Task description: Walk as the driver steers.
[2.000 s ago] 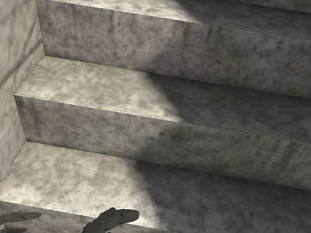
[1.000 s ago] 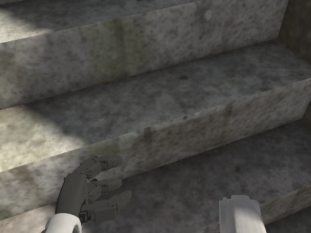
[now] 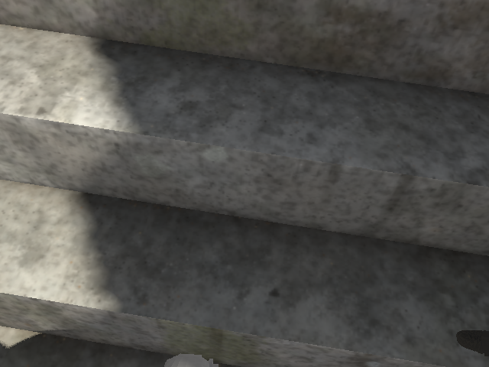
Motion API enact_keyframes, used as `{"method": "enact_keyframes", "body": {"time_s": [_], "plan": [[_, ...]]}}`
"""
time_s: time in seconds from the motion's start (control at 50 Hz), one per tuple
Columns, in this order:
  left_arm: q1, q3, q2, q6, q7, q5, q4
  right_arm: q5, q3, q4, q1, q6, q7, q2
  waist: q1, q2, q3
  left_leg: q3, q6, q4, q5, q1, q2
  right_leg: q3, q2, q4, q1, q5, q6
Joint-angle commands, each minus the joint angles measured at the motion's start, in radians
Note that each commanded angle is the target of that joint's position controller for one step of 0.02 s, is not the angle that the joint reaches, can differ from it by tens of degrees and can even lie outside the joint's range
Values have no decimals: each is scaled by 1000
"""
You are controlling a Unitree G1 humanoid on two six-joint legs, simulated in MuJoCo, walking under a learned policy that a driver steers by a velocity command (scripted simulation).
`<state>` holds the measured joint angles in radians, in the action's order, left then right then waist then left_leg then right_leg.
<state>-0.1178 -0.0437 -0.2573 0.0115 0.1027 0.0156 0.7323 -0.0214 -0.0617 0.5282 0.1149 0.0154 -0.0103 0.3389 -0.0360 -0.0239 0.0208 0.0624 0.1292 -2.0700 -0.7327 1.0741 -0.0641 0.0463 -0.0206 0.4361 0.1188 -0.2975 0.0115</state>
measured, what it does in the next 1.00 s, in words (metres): climbs: left foot 0.21 m higher, then right foot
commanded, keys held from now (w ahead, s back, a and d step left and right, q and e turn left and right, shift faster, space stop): q+shift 0.24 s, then e+shift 0.42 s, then w+e+shift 0.34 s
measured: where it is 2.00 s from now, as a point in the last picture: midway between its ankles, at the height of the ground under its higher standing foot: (346, 102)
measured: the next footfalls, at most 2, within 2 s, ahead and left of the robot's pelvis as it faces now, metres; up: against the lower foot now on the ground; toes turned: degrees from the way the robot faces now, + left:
left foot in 0.10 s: +0.19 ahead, +0.12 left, +0.21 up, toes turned +17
right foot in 0.60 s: +0.22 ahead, -0.10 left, +0.21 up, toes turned +14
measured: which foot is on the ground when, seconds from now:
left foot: up 0.00-0.08, down 0.10-0.62, up 0.64-1.00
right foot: down 0.00-0.16, up 0.18-0.58, down 0.60-1.00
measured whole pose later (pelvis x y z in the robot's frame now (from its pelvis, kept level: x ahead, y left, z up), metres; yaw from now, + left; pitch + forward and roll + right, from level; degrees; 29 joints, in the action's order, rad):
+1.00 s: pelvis +0.24 +0.00 +0.23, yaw -8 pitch +4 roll +2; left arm -0.46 -0.03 -0.18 -0.01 0.09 -0.03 0.65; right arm 0.02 0.02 0.50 0.06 0.10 -0.01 0.18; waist 0.06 0.04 -0.05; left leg 0.02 0.09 -1.95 -0.45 1.00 -0.03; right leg -0.36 0.13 0.47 0.19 -0.31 -0.09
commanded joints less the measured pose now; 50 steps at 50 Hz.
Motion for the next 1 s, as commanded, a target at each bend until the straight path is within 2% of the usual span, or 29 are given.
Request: {"method": "enact_keyframes", "body": {"time_s": [0.02,0.04,0.06,0.08,0.1,0.12,0.14,0.16,0.18,0.2,0.24,0.28,0.36,0.4,0.44,0.48,0.58,0.6,0.62,0.64,0.66,0.68,0.7,0.72,0.74,0.78,0.84,0.94,1.0], "plan": [[85,-30,-79,-15,20,8,-41,17,113,-209,-96,-9,43,-169,-55,-85,-38,-23,39,-146,24,327,160,-92,-347,-132,-270,1246,-158],[117,-42,-117,-12,20,-4,-49,22,112,-222,-69,-13,51,-133,-72,-53,-43,-25,39,-39,115,312,191,-52,-329,-134,-276,1231,-148],[148,-40,-128,12,23,-48,-62,26,126,-291,-119,-14,66,-133,-104,-84,-33,-14,18,339,159,222,261,-9,-251,-139,-177,1016,-119],[81,-55,-163,45,37,-59,-54,38,129,-336,-225,-9,77,-107,-51,74,-117,-123,-23,527,323,-1,207,27,-210,-158,-120,1017,-120],[12,-76,-272,60,31,-55,-43,29,136,-336,-228,-19,73,-97,-34,70,-187,-275,-72,863,330,-340,87,51,-160,-135,-12,1201,-157],[-122,-86,-315,39,11,-29,10,7,100,-309,-201,-40,45,-74,-49,-43,-336,-175,-166,856,221,-633,38,6,-216,26,23,1497,-171],[-131,-74,-316,7,-6,-21,-40,13,21,-168,132,-49,36,107,-167,82,-496,-128,-299,901,269,-981,-68,-20,-172,313,145,1779,-147],[-112,-63,-304,-34,-48,-37,-65,-1,7,-127,256,-63,11,102,-217,178,-563,176,-431,1144,342,-1176,12,-116,-90,637,367,970,-90],[-88,-44,-222,-59,-103,-52,-70,21,6,-146,184,-54,-36,113,-140,344,-605,563,-522,1385,362,-1127,142,-194,76,997,437,33,-35],[-59,-23,-177,-66,-128,-34,-95,46,17,-136,177,-19,-45,122,-103,383,-611,719,-482,1413,285,-1080,266,-240,109,1189,572,81,-60],[95,-4,-87,-39,-119,-12,-157,14,28,-96,181,2,-36,41,-101,123,-255,594,-371,1371,415,-753,217,-162,142,1411,649,42,-65],[44,53,59,-15,-99,9,-205,9,32,-70,77,19,-39,-8,6,63,-80,492,-311,1350,321,-548,213,-145,127,1617,714,-31,-96],[-164,52,15,41,-36,-37,-182,46,88,-97,-96,28,-23,-85,135,89,-10,170,-264,1441,526,-432,241,-111,105,1500,679,-61,-10],[-284,18,-25,59,-2,-31,-148,76,96,-121,-198,6,-21,-78,184,144,-77,97,-287,1466,701,-341,277,-46,153,1724,514,35,80],[-363,-13,-71,84,21,-37,-137,66,104,-137,-229,6,-26,-78,195,177,-65,0,-265,1489,671,-336,259,-35,149,1714,449,89,129],[-380,-32,-95,94,20,-10,-142,64,97,-145,-266,17,-29,-63,216,169,-63,-43,-250,1482,600,-431,252,-19,116,1488,439,140,127],[-333,-3,19,71,-58,5,-118,14,50,-85,-181,31,-1,-34,155,236,-137,-107,-269,1362,1199,-838,317,33,-25,472,272,32,-77],[-399,-5,43,54,-80,5,-65,-7,55,-83,-199,21,-1,-68,171,179,-114,-146,-250,1193,1224,-893,275,54,4,153,232,109,-104],[-448,-6,58,44,-103,30,8,-5,73,-130,-281,25,4,-137,176,0,-44,-176,-203,935,934,-753,197,44,44,78,183,347,-130],[-458,3,60,12,-113,21,-1,-27,82,-225,-263,15,11,-197,89,-251,73,-119,-79,668,234,-445,21,-405,-36,110,171,953,-215],[-326,15,46,-3,-104,-2,-62,-27,71,-157,-71,-4,18,-188,-29,-217,43,5,0,472,154,-368,3,-635,-111,45,185,973,-278],[-276,-30,-84,15,-83,-18,-90,-12,67,-163,-70,-16,21,-165,-9,-178,-34,50,32,376,187,-329,-8,-842,-130,-62,152,379,-347],[-273,-55,-167,21,-69,-21,-108,-28,61,-168,-135,-15,24,-147,40,-81,-7,68,25,376,197,-234,-2,-945,-171,-181,147,-316,-392],[-285,-59,-186,19,-56,-14,-124,-53,58,-181,-235,3,18,-127,94,16,94,55,13,437,229,-128,18,-970,-204,-234,158,-598,-386],[-274,-35,-124,13,-46,-2,-143,-63,51,-194,-283,11,11,-100,101,25,129,24,9,499,257,-146,9,-941,-190,-225,194,-642,-366],[-278,-8,-38,16,-27,7,-168,-35,52,-182,-296,26,2,-110,113,-52,87,-26,0,486,362,-259,-27,-788,-113,-217,245,-537,-364],[-395,-13,-16,-2,-28,-7,-124,17,75,-165,-325,66,-17,-179,154,-56,43,-40,-32,383,378,-94,-31,-736,-80,-187,8,-275,-355],[-367,-16,-27,-26,-11,-45,-139,40,98,-144,-242,104,-2,-188,110,-50,-6,-31,-39,259,368,140,60,-652,-106,-92,-121,58,-303],[-458,-9,-27,-40,-13,-56,-75,53,135,-189,-270,125,1,-235,155,-93,-30,-2,-43,-138,182,439,75,-752,-151,-57,-270,101,-316]]}}
Keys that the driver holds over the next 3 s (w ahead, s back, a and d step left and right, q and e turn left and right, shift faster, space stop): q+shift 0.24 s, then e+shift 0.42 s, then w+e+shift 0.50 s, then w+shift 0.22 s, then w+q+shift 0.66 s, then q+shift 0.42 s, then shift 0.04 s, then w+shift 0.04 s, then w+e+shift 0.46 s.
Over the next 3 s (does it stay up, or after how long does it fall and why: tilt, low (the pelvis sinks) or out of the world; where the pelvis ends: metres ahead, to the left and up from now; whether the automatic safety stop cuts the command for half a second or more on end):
stays up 1.11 -0.05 1.02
